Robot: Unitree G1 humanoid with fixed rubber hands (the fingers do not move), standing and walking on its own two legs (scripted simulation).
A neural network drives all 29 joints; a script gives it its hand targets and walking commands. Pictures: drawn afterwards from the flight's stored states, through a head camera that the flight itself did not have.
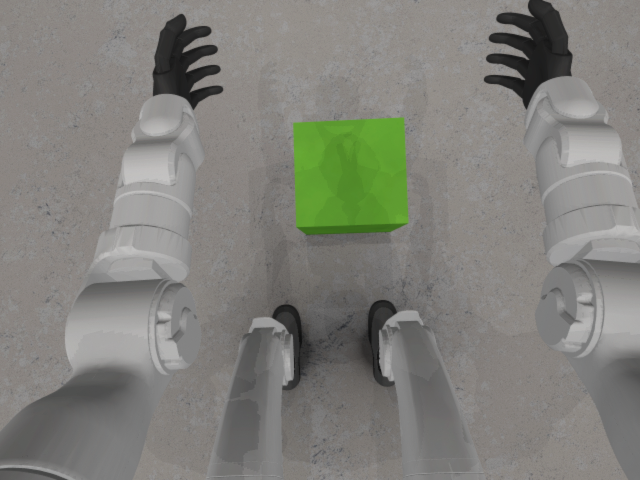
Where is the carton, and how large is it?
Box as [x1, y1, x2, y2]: [293, 117, 408, 234]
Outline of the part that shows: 403,117 293,123 296,226 306,234 390,231 408,222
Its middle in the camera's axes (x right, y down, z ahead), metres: +0.06 -0.13 +0.86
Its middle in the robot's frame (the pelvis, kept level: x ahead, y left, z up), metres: +0.50 -0.04 -0.52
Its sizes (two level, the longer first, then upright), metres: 0.210 0.200 0.250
